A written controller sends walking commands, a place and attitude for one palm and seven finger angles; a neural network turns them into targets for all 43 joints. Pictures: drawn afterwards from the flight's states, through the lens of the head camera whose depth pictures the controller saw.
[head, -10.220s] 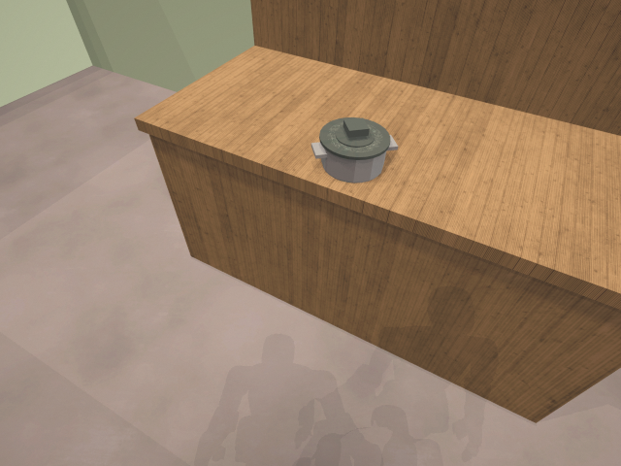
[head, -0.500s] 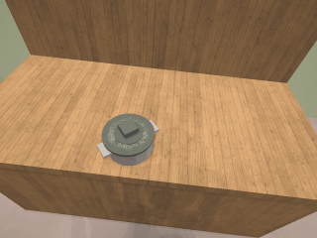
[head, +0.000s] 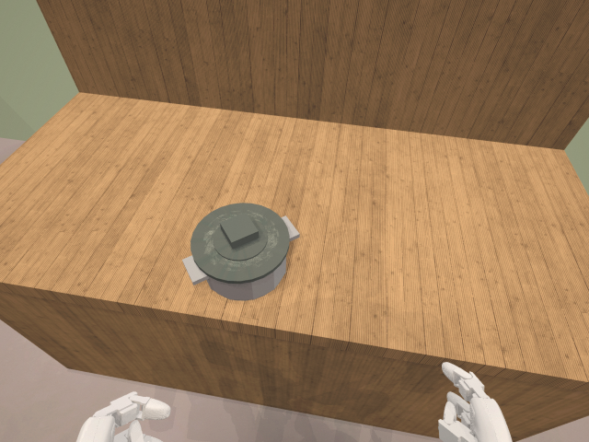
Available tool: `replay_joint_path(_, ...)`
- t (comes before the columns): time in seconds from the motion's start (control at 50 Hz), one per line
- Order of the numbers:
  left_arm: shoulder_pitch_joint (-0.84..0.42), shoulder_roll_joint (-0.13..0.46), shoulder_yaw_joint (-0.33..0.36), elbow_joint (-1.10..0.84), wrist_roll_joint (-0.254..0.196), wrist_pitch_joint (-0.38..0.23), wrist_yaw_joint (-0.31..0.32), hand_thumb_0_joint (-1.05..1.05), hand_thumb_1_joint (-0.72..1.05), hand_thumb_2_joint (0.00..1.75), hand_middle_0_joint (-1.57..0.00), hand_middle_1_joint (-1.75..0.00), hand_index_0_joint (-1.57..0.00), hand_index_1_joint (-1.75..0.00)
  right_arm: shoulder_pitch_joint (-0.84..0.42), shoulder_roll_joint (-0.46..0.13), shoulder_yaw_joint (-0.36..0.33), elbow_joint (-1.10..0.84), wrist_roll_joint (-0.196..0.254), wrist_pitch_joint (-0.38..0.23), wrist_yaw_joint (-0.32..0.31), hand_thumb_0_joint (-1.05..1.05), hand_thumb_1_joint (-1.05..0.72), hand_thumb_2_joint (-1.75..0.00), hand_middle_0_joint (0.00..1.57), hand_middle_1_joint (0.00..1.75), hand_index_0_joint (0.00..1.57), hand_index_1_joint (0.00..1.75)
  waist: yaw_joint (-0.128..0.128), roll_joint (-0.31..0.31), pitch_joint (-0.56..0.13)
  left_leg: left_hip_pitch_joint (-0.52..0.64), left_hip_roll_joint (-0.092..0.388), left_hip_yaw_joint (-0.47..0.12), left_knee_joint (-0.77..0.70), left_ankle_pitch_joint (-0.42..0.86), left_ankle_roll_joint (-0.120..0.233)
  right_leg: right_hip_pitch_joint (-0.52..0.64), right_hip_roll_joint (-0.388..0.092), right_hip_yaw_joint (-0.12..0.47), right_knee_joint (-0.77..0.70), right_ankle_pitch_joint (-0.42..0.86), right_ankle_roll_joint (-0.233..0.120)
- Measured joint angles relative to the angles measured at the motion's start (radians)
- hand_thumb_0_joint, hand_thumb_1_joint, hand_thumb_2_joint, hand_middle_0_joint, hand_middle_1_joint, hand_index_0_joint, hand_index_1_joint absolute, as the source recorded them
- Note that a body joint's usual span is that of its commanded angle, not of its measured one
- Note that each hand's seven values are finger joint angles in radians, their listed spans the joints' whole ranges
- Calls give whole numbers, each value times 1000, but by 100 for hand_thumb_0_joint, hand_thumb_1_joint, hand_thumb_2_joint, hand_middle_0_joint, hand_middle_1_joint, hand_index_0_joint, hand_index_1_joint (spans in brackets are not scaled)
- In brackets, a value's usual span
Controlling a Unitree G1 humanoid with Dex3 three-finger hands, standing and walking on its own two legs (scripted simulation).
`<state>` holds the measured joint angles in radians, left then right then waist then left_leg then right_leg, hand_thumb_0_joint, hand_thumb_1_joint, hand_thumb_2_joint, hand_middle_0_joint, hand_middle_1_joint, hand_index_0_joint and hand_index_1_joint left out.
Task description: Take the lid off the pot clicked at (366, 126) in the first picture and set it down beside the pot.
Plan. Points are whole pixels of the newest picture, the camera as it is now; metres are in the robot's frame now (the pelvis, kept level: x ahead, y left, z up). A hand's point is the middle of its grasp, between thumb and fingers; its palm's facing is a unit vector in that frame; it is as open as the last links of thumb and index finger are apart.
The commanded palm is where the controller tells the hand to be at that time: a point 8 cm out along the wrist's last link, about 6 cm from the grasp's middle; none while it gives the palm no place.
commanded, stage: lift the closed hand beside the body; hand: left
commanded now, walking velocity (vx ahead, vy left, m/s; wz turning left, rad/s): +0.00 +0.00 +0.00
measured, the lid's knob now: (239, 230) +0.43 +0.14 +0.01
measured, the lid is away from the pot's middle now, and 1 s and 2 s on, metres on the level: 0.00 0.00 0.00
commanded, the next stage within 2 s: raise the hand higher, near the body in 0.14 s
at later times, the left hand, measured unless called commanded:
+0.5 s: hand (128, 415) +0.15 +0.22 -0.01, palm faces +0.23 -0.89 -0.38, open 3.1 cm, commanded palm +0.11 +0.26 +0.02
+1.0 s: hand (105, 350) +0.19 +0.23 +0.08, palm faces +0.25 -0.86 -0.45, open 3.1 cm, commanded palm +0.14 +0.27 +0.11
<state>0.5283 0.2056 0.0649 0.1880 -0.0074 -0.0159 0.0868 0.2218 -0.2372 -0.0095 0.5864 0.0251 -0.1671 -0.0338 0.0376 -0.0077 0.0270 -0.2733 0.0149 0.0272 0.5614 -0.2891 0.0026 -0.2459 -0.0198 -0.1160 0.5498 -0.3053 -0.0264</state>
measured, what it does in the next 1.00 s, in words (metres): stands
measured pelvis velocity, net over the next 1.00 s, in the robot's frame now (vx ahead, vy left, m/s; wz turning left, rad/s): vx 0.03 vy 0.00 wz -0.02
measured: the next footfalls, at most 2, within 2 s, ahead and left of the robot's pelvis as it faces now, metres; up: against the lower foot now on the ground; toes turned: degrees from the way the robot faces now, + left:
none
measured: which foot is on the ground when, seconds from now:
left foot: down 0.00-1.00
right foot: down 0.00-1.00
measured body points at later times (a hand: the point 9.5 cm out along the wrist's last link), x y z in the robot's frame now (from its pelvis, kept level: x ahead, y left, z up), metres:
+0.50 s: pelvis +0.02 -0.01 +0.00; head +0.03 -0.03 +0.45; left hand +0.13 +0.27 +0.01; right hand +0.19 -0.24 -0.10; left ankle +0.01 +0.12 -0.73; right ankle -0.01 -0.10 -0.73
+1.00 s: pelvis +0.03 +0.00 +0.01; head +0.03 -0.03 +0.46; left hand +0.17 +0.28 +0.11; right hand +0.19 -0.23 -0.10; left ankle +0.01 +0.12 -0.73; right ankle -0.01 -0.10 -0.73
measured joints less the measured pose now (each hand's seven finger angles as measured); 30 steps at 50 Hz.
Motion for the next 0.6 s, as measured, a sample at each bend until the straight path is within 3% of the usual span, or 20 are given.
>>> replay_joint_path(0.08, 29, 14, 14, -37, -3, 0, 0, 1, 90, 90, -105, -122, -104, -123, 13, 5, 2, -11, -4, -15, -13, 1, -91, -90, 20, 30, 26, 34, -6, 23, -10, -4, 4, 2, -4, -2, -4, -9, 4, 2, 1, -3, -4)
replay_joint_path(0.16, 15, 23, 31, 9, 2, -11, -5, 1, 90, 90, -117, -136, -116, -136, 0, 19, 8, 11, -5, 11, -22, 1, -90, -90, 20, 30, 25, 34, -19, 30, -24, -19, 6, 1, 9, -9, -8, -26, 5, 1, 21, -17, -8)
replay_joint_path(0.22, -1, 25, 34, 9, 1, -4, -14, 1, 90, 90, -123, -142, -122, -142, -7, 24, 11, 30, -5, 18, -27, 2, -90, -90, 20, 30, 23, 32, -11, 31, -14, -18, 10, 1, 14, -15, -11, -26, 9, 2, 28, -23, -11)
replay_joint_path(0.3, 26, 24, 47, -60, -4, -10, -13, 1, 90, 90, -126, -146, -125, -147, -4, 28, 9, 49, -6, 18, -35, 2, -90, -90, 20, 30, 22, 31, 1, 36, -25, 2, 10, 3, 0, -16, -14, -10, 10, 4, 18, -26, -12)
replay_joint_path(0.6, 91, 45, 73, -251, -7, -30, -14, 1, 90, 90, -130, -149, -129, -150, -12, 33, -1, 77, -3, 30, -49, 2, -90, -90, 20, 30, 21, 31, 9, 57, -6, 74, 8, 6, -59, -4, -11, 64, 12, 7, -45, -11, -6)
